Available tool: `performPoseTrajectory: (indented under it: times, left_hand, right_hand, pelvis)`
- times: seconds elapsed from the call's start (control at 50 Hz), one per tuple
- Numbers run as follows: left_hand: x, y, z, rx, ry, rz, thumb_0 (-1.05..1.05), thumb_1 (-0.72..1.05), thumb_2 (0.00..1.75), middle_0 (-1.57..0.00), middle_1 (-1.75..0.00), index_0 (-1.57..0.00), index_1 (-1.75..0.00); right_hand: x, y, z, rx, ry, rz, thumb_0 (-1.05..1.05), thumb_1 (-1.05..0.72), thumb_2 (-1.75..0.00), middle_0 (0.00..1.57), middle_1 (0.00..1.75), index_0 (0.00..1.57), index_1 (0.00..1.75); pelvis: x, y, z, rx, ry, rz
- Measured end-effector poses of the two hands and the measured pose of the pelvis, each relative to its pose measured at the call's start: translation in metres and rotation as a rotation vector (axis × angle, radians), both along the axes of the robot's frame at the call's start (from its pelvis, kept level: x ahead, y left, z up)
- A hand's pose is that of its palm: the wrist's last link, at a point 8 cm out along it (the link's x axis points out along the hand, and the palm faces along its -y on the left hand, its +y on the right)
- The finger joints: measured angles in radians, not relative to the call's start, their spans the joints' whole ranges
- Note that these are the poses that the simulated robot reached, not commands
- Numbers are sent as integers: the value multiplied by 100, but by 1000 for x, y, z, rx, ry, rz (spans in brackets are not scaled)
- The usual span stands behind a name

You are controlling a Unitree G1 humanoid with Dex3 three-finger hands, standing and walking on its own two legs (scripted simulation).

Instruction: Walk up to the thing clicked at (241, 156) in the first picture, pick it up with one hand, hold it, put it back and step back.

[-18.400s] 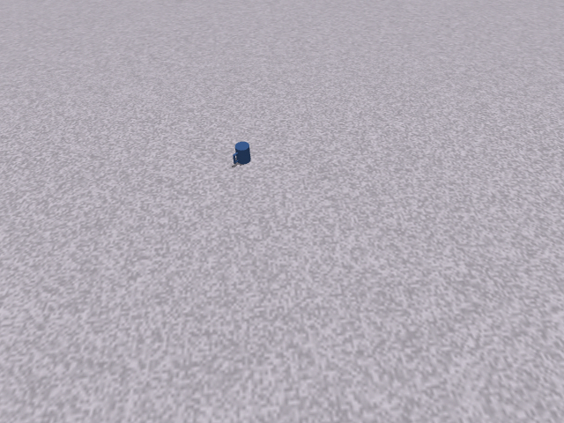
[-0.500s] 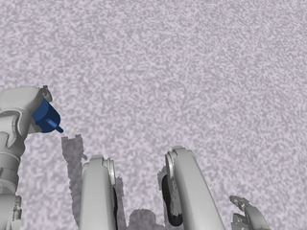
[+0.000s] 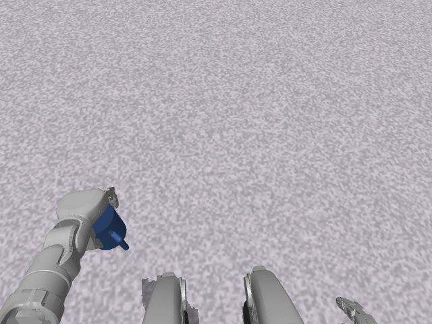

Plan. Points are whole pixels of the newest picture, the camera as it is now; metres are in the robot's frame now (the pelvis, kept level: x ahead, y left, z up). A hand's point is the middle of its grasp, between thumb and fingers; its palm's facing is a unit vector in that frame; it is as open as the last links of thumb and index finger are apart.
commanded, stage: lift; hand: left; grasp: from above
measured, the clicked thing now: (107, 230) +0.34 +0.23 -0.13
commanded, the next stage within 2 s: hold in 0.52 s
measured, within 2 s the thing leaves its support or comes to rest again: neither
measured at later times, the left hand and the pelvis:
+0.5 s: hand (83, 205) +0.35 +0.23 +0.00, palm faces -0.48 -0.09 -0.87, open 10.4 cm; pelvis +0.04 +0.00 +0.09, yaw +0 degrees
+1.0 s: hand (77, 192) +0.35 +0.23 +0.04, palm faces -0.48 -0.08 -0.87, open 10.4 cm; pelvis +0.06 +0.00 +0.12, yaw +0 degrees
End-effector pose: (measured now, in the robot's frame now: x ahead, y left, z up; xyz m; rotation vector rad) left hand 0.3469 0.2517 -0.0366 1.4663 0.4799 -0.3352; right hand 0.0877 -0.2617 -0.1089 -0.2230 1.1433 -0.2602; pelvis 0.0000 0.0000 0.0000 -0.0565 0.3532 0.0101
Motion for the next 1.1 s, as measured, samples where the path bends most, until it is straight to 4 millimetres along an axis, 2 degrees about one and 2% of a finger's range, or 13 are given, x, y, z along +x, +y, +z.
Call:
performPoseTrajectory:
  times: [0.24,0.48,0.74,1.1]
  left_hand:
    - [-4,-11,49,6,-1,12,1,-9,71,-59,-86,-55,-82]
    - [5,-16,90,10,-21,31,2,-9,70,-61,-84,-57,-80]
    - [8,-19,116,7,-8,20,2,-8,69,-61,-84,-57,-80]
    - [12,-24,140,16,-6,13,2,-7,66,-62,-83,-58,-79]
  right_hand:
    - [4,-8,57,-16,-15,-12,1,-90,-89,20,30,20,30]
    - [21,-4,88,13,-34,-18,1,-90,-89,20,30,20,30]
    - [46,-2,107,31,-66,-16,1,-89,-89,20,30,20,30]
    - [69,-11,124,34,-123,-8,1,-89,-89,20,30,20,30]
  pelvis:
    - [20,-2,55,14,-91,2]
    - [37,-1,89,27,-159,-2]
    - [53,-1,109,37,-209,-3]
    - [62,-5,122,45,-261,-7]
